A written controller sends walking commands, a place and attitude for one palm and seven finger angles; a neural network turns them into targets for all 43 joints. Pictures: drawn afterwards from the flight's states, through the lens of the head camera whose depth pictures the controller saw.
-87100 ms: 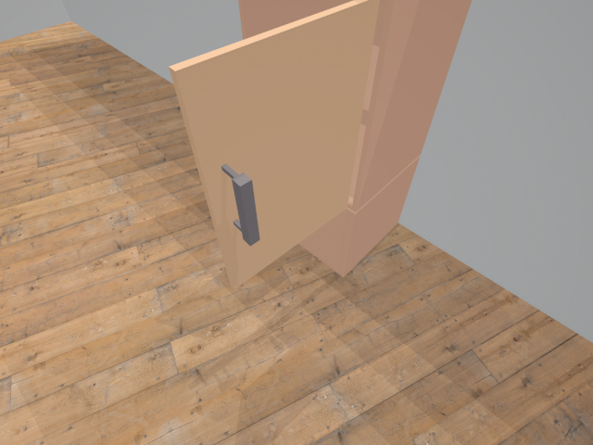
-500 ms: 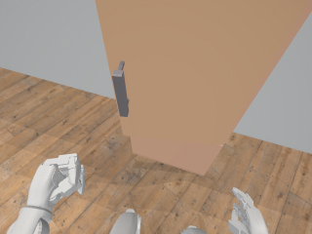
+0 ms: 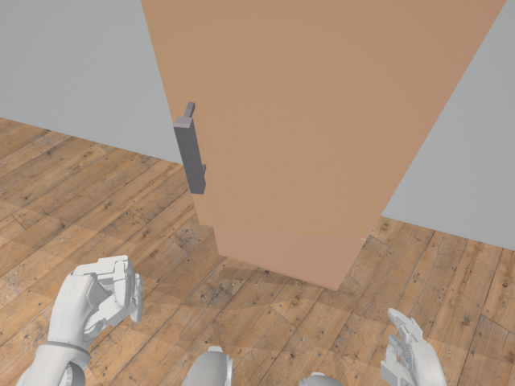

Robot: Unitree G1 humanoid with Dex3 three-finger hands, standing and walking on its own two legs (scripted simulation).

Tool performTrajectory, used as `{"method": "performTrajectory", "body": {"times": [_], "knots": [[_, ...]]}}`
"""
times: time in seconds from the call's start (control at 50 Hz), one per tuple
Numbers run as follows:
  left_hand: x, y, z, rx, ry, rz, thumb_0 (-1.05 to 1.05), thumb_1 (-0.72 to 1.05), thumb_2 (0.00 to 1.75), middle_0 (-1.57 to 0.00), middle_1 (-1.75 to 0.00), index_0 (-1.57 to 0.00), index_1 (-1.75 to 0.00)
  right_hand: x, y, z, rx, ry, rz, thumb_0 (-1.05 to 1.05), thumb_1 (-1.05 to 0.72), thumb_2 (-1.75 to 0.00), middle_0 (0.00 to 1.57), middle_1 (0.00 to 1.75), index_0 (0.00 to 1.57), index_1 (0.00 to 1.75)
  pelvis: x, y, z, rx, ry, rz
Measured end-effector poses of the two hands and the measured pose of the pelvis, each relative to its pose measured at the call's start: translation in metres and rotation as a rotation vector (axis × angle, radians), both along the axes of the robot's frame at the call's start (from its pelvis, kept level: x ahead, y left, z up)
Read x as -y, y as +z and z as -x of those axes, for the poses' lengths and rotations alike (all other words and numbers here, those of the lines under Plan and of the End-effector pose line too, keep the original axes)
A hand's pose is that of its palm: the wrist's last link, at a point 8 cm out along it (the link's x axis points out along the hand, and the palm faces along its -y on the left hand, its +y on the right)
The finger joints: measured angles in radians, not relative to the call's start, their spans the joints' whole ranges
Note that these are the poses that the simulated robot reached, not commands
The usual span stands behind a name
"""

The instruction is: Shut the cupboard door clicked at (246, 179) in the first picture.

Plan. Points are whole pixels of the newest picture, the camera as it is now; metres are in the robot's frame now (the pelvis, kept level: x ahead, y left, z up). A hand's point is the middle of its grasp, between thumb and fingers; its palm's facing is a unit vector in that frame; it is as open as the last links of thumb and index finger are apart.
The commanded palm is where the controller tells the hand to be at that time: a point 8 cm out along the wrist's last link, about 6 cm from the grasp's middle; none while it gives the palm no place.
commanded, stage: bring the fist close to the handle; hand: left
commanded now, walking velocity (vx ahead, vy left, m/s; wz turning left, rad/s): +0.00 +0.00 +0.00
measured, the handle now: (194, 150) +0.50 +0.16 +0.06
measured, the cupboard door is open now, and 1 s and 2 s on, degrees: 13 13 8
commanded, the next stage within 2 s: push the door shut along its arc in 1.36 s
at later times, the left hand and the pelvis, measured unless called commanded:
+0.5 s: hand (175, 242) +0.31 +0.15 +0.06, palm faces -0.06 -1.00 -0.02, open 3.1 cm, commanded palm +0.30 +0.20 +0.07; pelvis +0.00 +0.00 +0.01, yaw +0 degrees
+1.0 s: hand (203, 194) +0.40 +0.12 +0.07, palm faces -0.05 -1.00 -0.01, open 3.1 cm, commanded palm +0.38 +0.17 +0.07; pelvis +0.00 +0.00 +0.01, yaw -1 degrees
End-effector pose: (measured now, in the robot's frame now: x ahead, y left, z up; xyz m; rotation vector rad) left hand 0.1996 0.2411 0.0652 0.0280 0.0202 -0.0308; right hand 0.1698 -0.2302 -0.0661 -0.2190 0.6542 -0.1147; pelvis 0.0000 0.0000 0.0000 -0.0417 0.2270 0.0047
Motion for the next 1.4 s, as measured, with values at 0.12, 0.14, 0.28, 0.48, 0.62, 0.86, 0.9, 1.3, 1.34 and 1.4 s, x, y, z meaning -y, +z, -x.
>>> {"method": "performTrajectory", "body": {"times": [0.12, 0.14, 0.28, 0.48, 0.62, 0.86, 0.9, 1.3, 1.34, 1.4], "knots": [[0.004, -0.002, -0.013, 0.027, -0.014, 0.009, 0.02, 0.90, 0.90, -1.30, -1.50, -1.30, -1.50, -0.003, -0.003, -0.002, 0.003, 0.019, 0.007, 0.02, -0.91, -0.89, 0.20, 0.30, 0.20, 0.30, -0.001, -0.003, 0.002, -0.004, 0.005, 0.005], [0.005, -0.002, -0.017, 0.030, -0.019, 0.010, 0.02, 0.90, 0.90, -1.30, -1.50, -1.30, -1.50, -0.003, -0.004, -0.002, 0.000, 0.021, 0.009, 0.02, -0.91, -0.89, 0.20, 0.30, 0.20, 0.30, -0.001, -0.003, 0.002, -0.005, 0.006, 0.006], [0.024, -0.001, -0.051, 0.031, -0.056, 0.022, 0.02, 0.90, 0.90, -1.30, -1.50, -1.30, -1.50, -0.003, -0.006, 0.008, -0.032, 0.003, 0.001, 0.02, -0.91, -0.89, 0.20, 0.30, 0.20, 0.30, -0.003, -0.001, 0.003, -0.006, 0.002, 0.002], [0.036, 0.001, -0.087, 0.026, -0.031, 0.013, 0.02, 0.90, 0.90, -1.30, -1.50, -1.30, -1.50, 0.001, -0.009, 0.027, -0.122, -0.025, -0.010, 0.02, -0.91, -0.89, 0.20, 0.30, 0.20, 0.30, -0.004, 0.007, -0.001, -0.010, -0.009, -0.012], [0.044, 0.000, -0.109, 0.036, -0.035, 0.013, 0.02, 0.90, 0.90, -1.30, -1.50, -1.30, -1.50, 0.009, -0.014, 0.035, -0.178, -0.044, -0.004, 0.02, -0.91, -0.89, 0.20, 0.30, 0.20, 0.30, -0.002, 0.008, -0.002, -0.016, -0.013, -0.017], [0.058, 0.001, -0.155, 0.039, -0.028, 0.016, 0.02, 0.90, 0.90, -1.30, -1.50, -1.30, -1.50, 0.019, -0.022, 0.047, -0.247, -0.075, -0.006, 0.01, -0.91, -0.89, 0.20, 0.30, 0.20, 0.30, 0.002, 0.008, -0.003, -0.034, -0.019, -0.024], [0.060, 0.001, -0.162, 0.036, -0.025, 0.018, 0.02, 0.90, 0.90, -1.30, -1.50, -1.30, -1.50, 0.020, -0.023, 0.051, -0.261, -0.082, -0.007, 0.01, -0.91, -0.89, 0.20, 0.30, 0.20, 0.30, 0.003, 0.008, -0.003, -0.038, -0.021, -0.025], [0.068, -0.002, -0.178, 0.036, -0.006, 0.007, 0.02, 0.90, 0.90, -1.30, -1.50, -1.30, -1.50, 0.029, -0.035, 0.090, -0.390, -0.142, -0.031, 0.01, -0.91, -0.89, 0.20, 0.30, 0.20, 0.30, 0.006, 0.009, -0.004, -0.055, -0.036, -0.037], [0.070, -0.002, -0.178, 0.042, -0.009, 0.008, 0.02, 0.90, 0.90, -1.30, -1.50, -1.30, -1.50, 0.030, -0.035, 0.088, -0.386, -0.140, -0.029, 0.01, -0.91, -0.89, 0.20, 0.30, 0.20, 0.30, 0.007, 0.009, -0.004, -0.054, -0.035, -0.036], [0.070, -0.002, -0.179, 0.042, -0.010, 0.010, 0.02, 0.90, 0.90, -1.30, -1.50, -1.30, -1.50, 0.030, -0.035, 0.085, -0.378, -0.137, -0.026, 0.01, -0.91, -0.89, 0.20, 0.30, 0.20, 0.30, 0.007, 0.009, -0.003, -0.053, -0.034, -0.037]]}}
